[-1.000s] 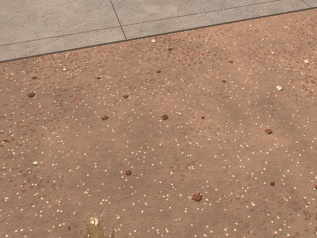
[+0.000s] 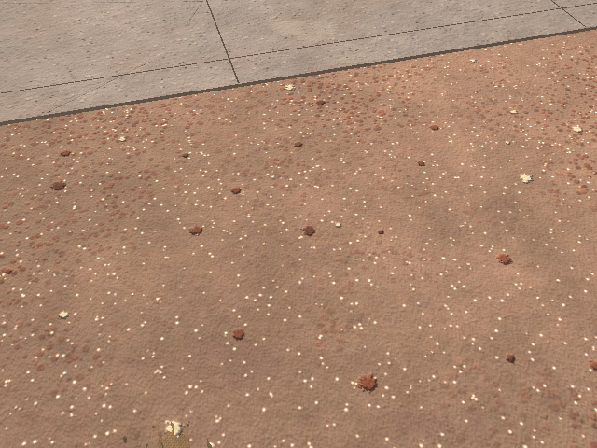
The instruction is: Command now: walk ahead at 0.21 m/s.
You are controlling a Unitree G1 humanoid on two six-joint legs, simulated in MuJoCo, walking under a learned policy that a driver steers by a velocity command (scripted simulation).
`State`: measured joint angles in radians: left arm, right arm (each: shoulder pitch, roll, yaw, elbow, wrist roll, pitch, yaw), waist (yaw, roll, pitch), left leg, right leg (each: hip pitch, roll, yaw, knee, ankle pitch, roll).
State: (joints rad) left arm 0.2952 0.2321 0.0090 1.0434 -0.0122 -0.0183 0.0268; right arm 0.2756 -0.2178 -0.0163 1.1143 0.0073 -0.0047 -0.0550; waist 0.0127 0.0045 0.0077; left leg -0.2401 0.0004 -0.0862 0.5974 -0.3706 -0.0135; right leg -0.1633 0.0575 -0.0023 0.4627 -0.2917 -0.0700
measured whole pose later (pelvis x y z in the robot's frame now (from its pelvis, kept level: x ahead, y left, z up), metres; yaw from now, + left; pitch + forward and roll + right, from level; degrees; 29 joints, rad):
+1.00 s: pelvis +0.46 +0.02 +0.01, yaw +0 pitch +0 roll -2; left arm 0.33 0.25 0.05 0.98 0.00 -0.10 -0.02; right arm 0.14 -0.28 -0.06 0.89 0.01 -0.09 -0.02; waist 0.05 0.04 0.02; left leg -0.67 0.15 -0.04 0.93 -0.12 0.01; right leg -0.09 0.09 -0.06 0.23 -0.15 -0.08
